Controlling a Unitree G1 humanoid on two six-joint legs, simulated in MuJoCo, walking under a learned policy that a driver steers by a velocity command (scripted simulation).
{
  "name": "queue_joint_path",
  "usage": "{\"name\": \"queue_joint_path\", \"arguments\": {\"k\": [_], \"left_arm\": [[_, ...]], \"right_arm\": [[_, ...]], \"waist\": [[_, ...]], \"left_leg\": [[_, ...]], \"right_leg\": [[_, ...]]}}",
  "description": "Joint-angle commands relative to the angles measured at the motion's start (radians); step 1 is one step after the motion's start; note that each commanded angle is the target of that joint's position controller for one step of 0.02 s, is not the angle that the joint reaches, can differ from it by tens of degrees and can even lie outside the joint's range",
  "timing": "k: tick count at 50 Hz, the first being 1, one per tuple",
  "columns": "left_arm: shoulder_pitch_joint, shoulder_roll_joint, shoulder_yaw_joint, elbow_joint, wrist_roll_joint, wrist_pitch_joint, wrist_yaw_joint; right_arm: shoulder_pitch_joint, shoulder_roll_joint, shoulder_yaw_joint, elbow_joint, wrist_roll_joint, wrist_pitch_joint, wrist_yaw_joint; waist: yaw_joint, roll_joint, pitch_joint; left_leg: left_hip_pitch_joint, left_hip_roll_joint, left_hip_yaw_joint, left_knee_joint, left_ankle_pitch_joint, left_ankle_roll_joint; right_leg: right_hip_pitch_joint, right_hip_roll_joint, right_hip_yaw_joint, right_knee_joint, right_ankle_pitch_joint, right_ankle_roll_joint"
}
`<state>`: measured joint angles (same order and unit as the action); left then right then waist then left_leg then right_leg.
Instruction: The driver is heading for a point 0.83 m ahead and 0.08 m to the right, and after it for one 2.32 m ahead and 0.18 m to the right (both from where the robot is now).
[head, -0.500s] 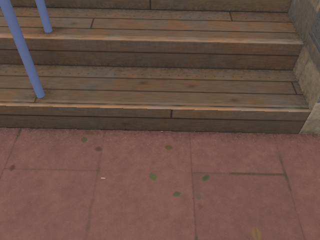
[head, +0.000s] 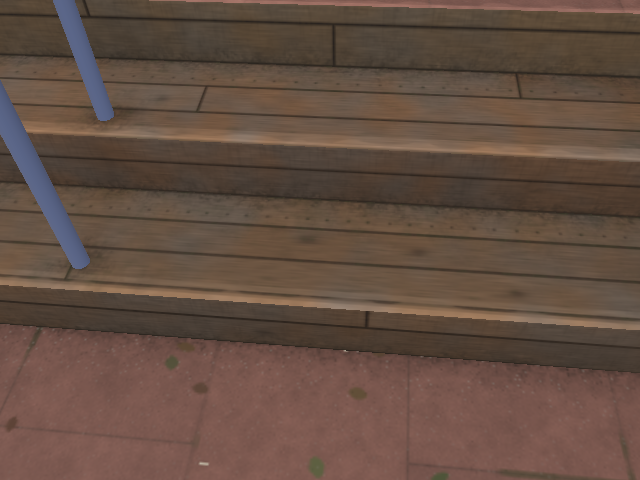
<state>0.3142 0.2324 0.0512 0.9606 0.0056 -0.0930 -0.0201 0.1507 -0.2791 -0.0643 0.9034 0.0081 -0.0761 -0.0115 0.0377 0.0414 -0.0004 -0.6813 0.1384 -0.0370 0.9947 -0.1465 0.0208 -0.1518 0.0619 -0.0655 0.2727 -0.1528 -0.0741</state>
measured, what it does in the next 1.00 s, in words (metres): walks ahead, turning right: left foot, then right foot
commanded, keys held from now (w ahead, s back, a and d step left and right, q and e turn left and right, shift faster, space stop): w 0.34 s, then no key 0.06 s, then e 0.60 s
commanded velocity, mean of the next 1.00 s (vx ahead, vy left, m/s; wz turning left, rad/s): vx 0.28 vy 0.00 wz -0.23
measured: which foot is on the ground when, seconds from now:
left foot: up 0.00-0.22, down 0.24-0.74, up 0.76-1.00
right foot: down 0.00-0.26, up 0.28-0.72, down 0.74-1.00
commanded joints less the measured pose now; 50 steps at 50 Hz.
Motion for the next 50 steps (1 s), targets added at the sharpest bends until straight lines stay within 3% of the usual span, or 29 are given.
{"name": "queue_joint_path", "arguments": {"k": [1,2,3,5,8,10,11,12,13,14,15,16,17,19,21,22,29,35,36,37,38,39,40,41,43,45,46,48,50], "left_arm": [[-0.029,0.152,0.027,-0.054,-0.006,-0.013,0.019],[0.028,0.121,0.019,-0.021,0.001,-0.015,0.008],[0.044,0.113,0.017,-0.015,0.003,-0.018,0.004],[0.071,0.132,0.021,-0.006,0.010,-0.017,0.004],[0.088,0.157,0.029,0.006,0.020,-0.007,0.016],[0.084,0.163,0.033,0.013,0.023,0.000,0.024],[0.079,0.164,0.033,0.018,0.026,0.004,0.024],[0.083,0.147,0.027,0.021,0.029,0.009,0.023],[0.090,0.108,0.013,-0.010,0.024,0.009,0.022],[0.212,0.018,-0.003,-0.025,-0.016,0.004,0.012],[0.135,0.132,0.022,-0.008,0.011,0.008,0.017],[0.059,0.131,0.025,-0.024,0.007,0.005,0.009],[0.019,0.109,0.019,-0.029,0.005,0.002,0.004],[0.031,0.073,0.011,-0.013,0.028,0.023,0.004],[0.068,0.047,0.005,0.009,0.030,0.042,0.007],[0.071,0.043,0.004,0.014,0.028,0.049,0.008],[-0.128,0.034,-0.014,-0.049,0.019,0.063,0.006],[-0.092,0.064,0.002,-0.065,0.031,0.052,0.010],[-0.033,0.075,0.010,-0.054,0.035,0.043,0.012],[0.040,0.156,0.034,-0.047,0.039,0.032,0.021],[0.053,0.258,0.062,-0.056,0.025,0.035,0.031],[0.079,0.247,0.063,-0.055,-0.014,0.052,0.025],[0.019,0.213,0.063,-0.073,-0.015,0.070,0.026],[-0.052,0.174,0.052,-0.089,-0.006,0.085,0.031],[-0.124,0.129,0.040,-0.114,-0.002,0.103,0.040],[-0.118,0.145,0.043,-0.116,0.003,0.103,0.035],[-0.212,0.189,0.059,-0.189,-0.015,0.082,0.045],[-0.209,0.205,0.062,-0.194,-0.016,0.074,0.057],[-0.190,0.207,0.064,-0.195,-0.018,0.081,0.066]], "right_arm": [[-0.030,-0.032,-0.005,-0.058,-0.006,-0.006,0.004],[-0.033,0.010,0.021,-0.065,-0.073,0.016,0.039],[-0.070,0.026,0.026,-0.075,-0.068,0.026,0.053],[-0.133,-0.002,0.027,-0.096,-0.046,0.033,0.058],[-0.184,-0.047,0.020,-0.132,-0.045,0.024,0.049],[-0.137,-0.063,0.013,-0.127,-0.046,0.013,0.045],[-0.054,-0.073,0.006,-0.104,-0.046,0.004,0.040],[0.107,-0.090,-0.005,-0.049,-0.053,-0.010,0.032],[0.303,-0.161,-0.023,-0.008,-0.076,-0.020,0.019],[0.350,-0.283,-0.059,0.016,-0.072,-0.013,0.016],[0.270,-0.207,-0.046,-0.004,-0.039,0.000,0.021],[0.177,-0.139,-0.027,-0.021,-0.034,0.000,0.024],[0.131,-0.085,-0.012,-0.024,-0.035,-0.004,0.026],[0.107,-0.035,0.007,-0.003,-0.025,-0.017,0.018],[0.138,-0.033,0.014,0.022,-0.022,-0.035,0.016],[0.146,-0.046,0.013,0.030,-0.019,-0.040,0.013],[0.167,-0.065,0.018,0.060,-0.019,-0.015,-0.013],[0.152,-0.102,-0.007,0.071,-0.016,0.016,-0.038],[0.139,-0.108,-0.011,0.066,-0.014,0.024,-0.039],[0.155,-0.117,-0.015,0.045,-0.017,0.026,-0.038],[0.191,-0.042,-0.002,0.008,-0.023,0.036,-0.032],[0.227,-0.018,0.008,0.018,-0.028,0.058,-0.032],[0.174,-0.041,0.003,0.018,-0.031,0.070,-0.031],[0.108,-0.040,0.000,0.002,-0.032,0.073,-0.030],[0.073,-0.063,-0.006,-0.011,-0.042,0.080,-0.032],[0.097,-0.049,-0.003,-0.005,-0.042,0.096,-0.034],[0.000,-0.100,-0.028,-0.044,0.007,0.084,-0.057],[-0.016,-0.084,-0.026,-0.047,0.000,0.079,-0.079],[-0.031,-0.077,-0.030,-0.049,-0.004,0.077,-0.083]], "waist": [[-0.030,-0.093,0.024],[-0.041,-0.069,0.044],[-0.023,-0.102,0.057],[0.000,-0.117,0.069],[-0.001,-0.113,0.080],[-0.024,-0.129,0.062],[-0.059,-0.133,0.024],[-0.121,-0.098,-0.061],[-0.179,0.014,-0.208],[-0.118,0.321,-0.290],[-0.116,0.141,-0.230],[-0.089,0.066,-0.107],[-0.070,0.010,-0.051],[-0.020,0.018,0.005],[0.005,0.013,-0.021],[0.013,0.019,-0.026],[-0.033,0.067,0.000],[-0.022,0.051,0.005],[0.013,0.006,-0.026],[0.038,-0.119,-0.092],[-0.006,-0.306,-0.120],[0.000,-0.266,-0.240],[-0.008,-0.154,-0.146],[-0.020,-0.105,-0.043],[-0.044,-0.110,-0.005],[-0.048,-0.105,-0.058],[-0.045,-0.102,-0.101],[-0.035,-0.117,-0.110],[-0.022,-0.145,-0.086]], "left_leg": [[-0.026,0.011,-0.004,-0.166,0.172,-0.016],[0.085,-0.021,0.087,-0.230,0.193,-0.023],[0.134,-0.036,0.109,-0.285,0.230,-0.020],[0.146,-0.043,0.110,-0.342,0.242,-0.014],[0.107,-0.050,0.087,-0.424,0.131,0.013],[0.161,-0.073,0.089,-0.470,0.017,0.045],[0.259,-0.103,0.100,-0.505,-0.024,0.063],[0.455,-0.124,0.106,-0.566,-0.007,0.090],[0.735,0.052,-0.079,-0.552,-0.027,0.136],[1.004,0.287,-0.555,-0.676,-0.128,0.263],[0.938,0.246,-0.592,-0.733,-0.210,0.241],[0.818,0.208,-0.434,-0.736,-0.204,0.218],[0.707,0.170,-0.339,-0.773,-0.107,0.202],[0.574,0.116,-0.171,-0.790,0.274,0.168],[0.555,0.105,-0.058,-0.754,0.657,0.173],[0.555,0.102,-0.011,-0.749,0.727,0.171],[0.586,0.067,0.169,-0.726,0.714,0.141],[0.667,0.122,0.162,-0.502,0.694,0.125],[0.640,0.095,0.185,-0.367,0.645,0.095],[0.535,0.026,0.220,-0.146,0.412,0.038],[0.268,-0.163,0.240,0.139,-0.421,-0.011],[0.241,-0.185,0.055,0.230,-0.566,-0.012],[0.199,-0.149,0.018,0.266,-0.493,-0.019],[0.161,-0.125,0.008,0.219,-0.409,-0.023],[0.186,-0.103,0.002,0.113,-0.303,-0.035],[0.225,-0.126,0.010,0.082,-0.278,-0.046],[0.194,-0.138,-0.036,0.054,-0.307,-0.064],[0.161,-0.140,-0.061,-0.034,-0.274,-0.086],[0.143,-0.150,-0.070,-0.102,-0.239,-0.099]], "right_leg": [[-0.014,-0.257,0.159,-0.161,0.212,-0.142],[-0.070,-0.202,0.092,-0.168,0.221,-0.116],[-0.089,-0.184,0.068,-0.173,0.213,-0.099],[-0.026,-0.210,0.083,-0.177,0.188,-0.094],[0.148,-0.277,0.114,-0.125,0.269,-0.089],[0.225,-0.300,0.117,-0.041,0.397,-0.077],[0.238,-0.290,0.104,0.063,0.525,-0.065],[0.200,-0.241,0.064,0.258,0.574,-0.048],[0.022,-0.183,0.016,0.547,0.327,-0.030],[-0.383,0.016,-0.026,0.872,-0.303,0.007],[-0.482,-0.029,0.114,0.955,-0.360,-0.015],[-0.505,-0.081,0.119,0.956,-0.261,-0.025],[-0.471,-0.118,0.115,0.910,-0.183,-0.023],[-0.364,-0.145,0.098,0.836,-0.148,0.008],[-0.301,-0.120,0.083,0.823,-0.154,0.034],[-0.303,-0.109,0.082,0.804,-0.139,0.041],[-0.286,-0.095,0.004,0.469,0.056,0.041],[-0.222,-0.059,-0.020,0.299,-0.057,-0.020],[-0.135,-0.047,-0.009,0.215,0.034,-0.043],[0.006,-0.147,0.141,0.175,0.427,-0.090],[0.164,-0.400,0.457,0.196,1.037,-0.235],[0.177,-0.460,0.563,0.137,0.910,-0.339],[0.101,-0.411,0.511,0.099,0.650,-0.323],[0.010,-0.348,0.455,0.056,0.459,-0.277],[-0.057,-0.257,0.381,0.018,0.308,-0.203],[-0.050,-0.231,0.366,0.025,0.315,-0.182],[-0.046,-0.250,0.429,0.000,0.195,-0.183],[-0.019,-0.242,0.462,-0.015,0.007,-0.164],[-0.031,-0.222,0.485,-0.032,-0.148,-0.147]]}}
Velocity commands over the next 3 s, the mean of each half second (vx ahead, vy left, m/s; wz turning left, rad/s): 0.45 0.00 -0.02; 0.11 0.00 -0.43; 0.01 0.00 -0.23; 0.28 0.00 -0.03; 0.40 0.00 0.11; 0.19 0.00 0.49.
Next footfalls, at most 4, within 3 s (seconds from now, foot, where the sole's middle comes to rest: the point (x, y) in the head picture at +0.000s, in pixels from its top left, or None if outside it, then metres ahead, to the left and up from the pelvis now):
0.24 left None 0.31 0.13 -0.78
0.74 right None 0.46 -0.05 -0.79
1.26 left None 0.46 0.16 -0.79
1.54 right None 0.35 -0.08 -0.78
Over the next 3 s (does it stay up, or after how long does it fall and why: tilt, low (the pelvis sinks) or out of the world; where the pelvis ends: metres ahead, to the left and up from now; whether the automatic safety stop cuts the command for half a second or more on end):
stays up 0.86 -0.02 0.13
